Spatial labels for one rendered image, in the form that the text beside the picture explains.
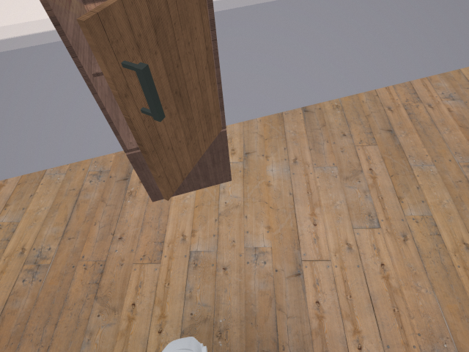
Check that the cupboard door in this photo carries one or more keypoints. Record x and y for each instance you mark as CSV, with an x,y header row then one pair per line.
x,y
173,38

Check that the handle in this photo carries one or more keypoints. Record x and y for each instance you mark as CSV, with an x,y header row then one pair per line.
x,y
148,86

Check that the left robot thigh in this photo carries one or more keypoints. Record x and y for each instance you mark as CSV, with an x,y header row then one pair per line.
x,y
187,344

